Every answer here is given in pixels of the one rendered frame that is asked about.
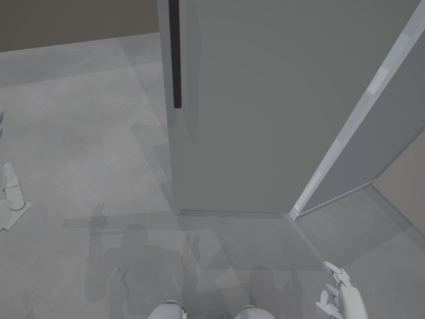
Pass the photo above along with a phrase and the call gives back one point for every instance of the robot right hand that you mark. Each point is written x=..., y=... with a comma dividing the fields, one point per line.
x=348, y=303

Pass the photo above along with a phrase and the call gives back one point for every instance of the fridge door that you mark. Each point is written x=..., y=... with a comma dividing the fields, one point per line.
x=266, y=87

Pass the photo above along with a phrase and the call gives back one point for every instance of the left robot shin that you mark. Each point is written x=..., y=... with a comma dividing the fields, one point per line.
x=172, y=302

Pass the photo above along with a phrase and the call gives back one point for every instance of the robot left hand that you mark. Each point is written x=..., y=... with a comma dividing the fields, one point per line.
x=15, y=206

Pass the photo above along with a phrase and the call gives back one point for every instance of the handle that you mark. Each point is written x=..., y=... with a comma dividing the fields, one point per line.
x=175, y=51

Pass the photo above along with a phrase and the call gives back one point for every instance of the robot left thigh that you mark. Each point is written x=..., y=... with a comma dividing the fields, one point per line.
x=168, y=311

